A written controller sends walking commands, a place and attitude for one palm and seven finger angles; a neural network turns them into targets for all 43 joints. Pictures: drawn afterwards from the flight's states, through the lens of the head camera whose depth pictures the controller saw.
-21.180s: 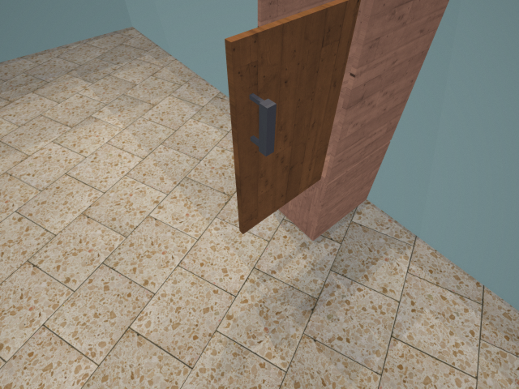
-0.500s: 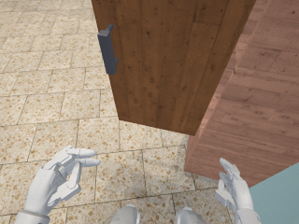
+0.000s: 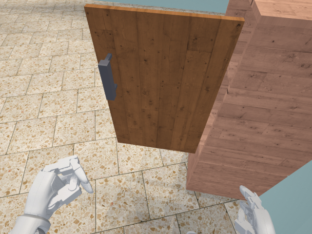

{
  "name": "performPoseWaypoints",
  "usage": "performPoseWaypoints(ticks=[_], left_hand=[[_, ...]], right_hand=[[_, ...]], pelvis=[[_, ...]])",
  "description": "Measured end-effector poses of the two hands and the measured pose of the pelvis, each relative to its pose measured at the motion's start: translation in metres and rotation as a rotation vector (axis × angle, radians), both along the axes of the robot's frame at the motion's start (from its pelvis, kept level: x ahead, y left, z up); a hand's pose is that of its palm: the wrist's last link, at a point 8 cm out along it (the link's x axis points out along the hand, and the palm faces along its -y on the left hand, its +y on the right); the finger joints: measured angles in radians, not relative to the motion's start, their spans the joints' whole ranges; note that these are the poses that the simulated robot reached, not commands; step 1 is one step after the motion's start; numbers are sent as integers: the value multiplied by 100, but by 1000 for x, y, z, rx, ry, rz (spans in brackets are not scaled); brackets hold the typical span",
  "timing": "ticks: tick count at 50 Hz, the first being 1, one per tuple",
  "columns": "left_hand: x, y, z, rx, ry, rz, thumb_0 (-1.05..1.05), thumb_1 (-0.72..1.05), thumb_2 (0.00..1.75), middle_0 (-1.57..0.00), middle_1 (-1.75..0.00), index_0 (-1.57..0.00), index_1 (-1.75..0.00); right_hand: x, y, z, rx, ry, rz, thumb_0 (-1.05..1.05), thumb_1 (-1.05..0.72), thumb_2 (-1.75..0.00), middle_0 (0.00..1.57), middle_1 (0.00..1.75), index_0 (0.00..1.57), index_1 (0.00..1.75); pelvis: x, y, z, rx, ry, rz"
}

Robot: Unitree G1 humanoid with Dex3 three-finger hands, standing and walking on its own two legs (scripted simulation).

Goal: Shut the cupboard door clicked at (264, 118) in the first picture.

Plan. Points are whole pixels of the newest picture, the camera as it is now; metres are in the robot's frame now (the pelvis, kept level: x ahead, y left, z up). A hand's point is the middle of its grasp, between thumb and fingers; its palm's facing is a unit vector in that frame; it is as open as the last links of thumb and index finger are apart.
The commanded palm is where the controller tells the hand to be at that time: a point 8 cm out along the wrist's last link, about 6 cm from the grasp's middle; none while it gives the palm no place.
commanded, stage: raise the hand and make a fist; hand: left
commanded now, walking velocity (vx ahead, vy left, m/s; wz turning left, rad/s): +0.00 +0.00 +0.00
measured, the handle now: (110, 77) +0.51 +0.17 +0.12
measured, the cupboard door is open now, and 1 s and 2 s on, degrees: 91 91 91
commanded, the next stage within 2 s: bring the fist close to the handle in 0.78 s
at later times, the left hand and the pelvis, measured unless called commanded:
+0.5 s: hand (70, 162) +0.24 +0.20 +0.12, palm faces -0.06 -1.00 -0.07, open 3.1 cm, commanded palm +0.21 +0.24 +0.12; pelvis +0.01 +0.00 +0.02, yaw +0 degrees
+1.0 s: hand (77, 163) +0.24 +0.18 +0.12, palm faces -0.05 -1.00 -0.08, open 3.1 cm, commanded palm +0.23 +0.23 +0.12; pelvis +0.01 -0.01 +0.02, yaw +1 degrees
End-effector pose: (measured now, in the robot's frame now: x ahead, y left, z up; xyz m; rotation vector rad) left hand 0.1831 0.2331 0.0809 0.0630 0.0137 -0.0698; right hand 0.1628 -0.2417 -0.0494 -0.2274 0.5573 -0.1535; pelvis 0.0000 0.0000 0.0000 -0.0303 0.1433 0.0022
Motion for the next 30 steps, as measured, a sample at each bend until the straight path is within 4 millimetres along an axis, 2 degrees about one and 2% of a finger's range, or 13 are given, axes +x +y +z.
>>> performPoseWaypoints(ticks=[7, 13, 22, 30], left_hand=[[9, 7, 16, 10, -14, 12, 1, 90, 90, -120, -139, -120, -139], [17, 12, 25, 13, -9, 17, 1, 90, 90, -126, -146, -126, -146], [34, 18, 41, 17, -22, 11, 1, 90, 90, -129, -150, -129, -149], [37, 12, 37, 3, 9, 8, 1, 90, 90, -130, -150, -130, -150]], right_hand=[[18, 25, 12, 45, -52, 65, 1, -90, -90, 20, 30, 20, 30], [22, 35, 13, 62, -47, 100, 1, -90, -90, 20, 30, 21, 30], [14, 25, 13, 47, -11, 80, 1, -90, -90, 20, 30, 21, 30], [7, 9, 17, 26, -5, 45, 1, -90, -90, 20, 30, 20, 30]], pelvis=[[4, 3, 8, -3, -29, 5], [6, 3, 14, -2, -48, 9], [10, 2, 22, 2, -70, 10], [12, 0, 25, 8, -73, 2]])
